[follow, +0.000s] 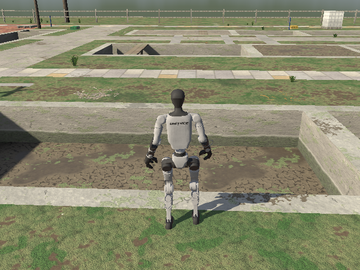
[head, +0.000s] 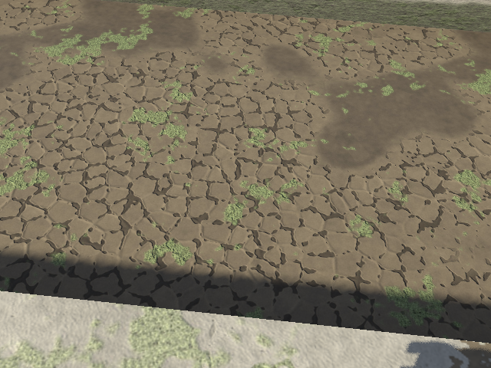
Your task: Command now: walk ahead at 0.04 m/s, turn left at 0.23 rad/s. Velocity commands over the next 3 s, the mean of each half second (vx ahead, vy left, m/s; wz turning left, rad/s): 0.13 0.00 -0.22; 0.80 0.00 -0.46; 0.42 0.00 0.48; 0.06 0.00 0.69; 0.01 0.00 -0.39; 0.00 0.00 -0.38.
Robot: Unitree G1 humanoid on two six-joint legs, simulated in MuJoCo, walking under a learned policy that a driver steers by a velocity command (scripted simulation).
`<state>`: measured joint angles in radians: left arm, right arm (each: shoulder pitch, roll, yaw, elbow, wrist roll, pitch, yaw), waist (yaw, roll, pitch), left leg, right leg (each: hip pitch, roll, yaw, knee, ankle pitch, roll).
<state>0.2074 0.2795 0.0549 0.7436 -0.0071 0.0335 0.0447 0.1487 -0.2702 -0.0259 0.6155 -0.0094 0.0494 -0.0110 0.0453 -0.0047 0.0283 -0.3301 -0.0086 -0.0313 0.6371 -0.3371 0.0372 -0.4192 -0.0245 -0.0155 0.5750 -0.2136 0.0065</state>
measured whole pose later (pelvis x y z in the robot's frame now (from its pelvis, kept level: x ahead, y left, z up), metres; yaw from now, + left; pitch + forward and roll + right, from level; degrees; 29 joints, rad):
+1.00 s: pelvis +0.17 -0.05 +0.00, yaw -25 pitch +2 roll +0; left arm 0.08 0.26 0.02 0.56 0.03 0.00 -0.03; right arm 0.43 -0.27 -0.01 0.73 -0.03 -0.05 -0.02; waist -0.07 -0.05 -0.02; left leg -0.20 0.00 0.06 0.56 -0.40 0.02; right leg -0.71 0.04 0.11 1.00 -0.15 -0.03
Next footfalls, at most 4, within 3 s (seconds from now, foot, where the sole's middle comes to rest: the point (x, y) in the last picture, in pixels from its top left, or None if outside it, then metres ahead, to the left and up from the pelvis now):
0.34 right None -0.01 -0.12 -0.76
0.72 left None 0.19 0.07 -0.76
1.12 right None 0.31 -0.24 -0.76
1.56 left None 0.38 -0.05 -0.76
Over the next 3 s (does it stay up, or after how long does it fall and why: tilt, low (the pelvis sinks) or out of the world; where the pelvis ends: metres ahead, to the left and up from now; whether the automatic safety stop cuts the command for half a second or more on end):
stays up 0.26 -0.21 0.01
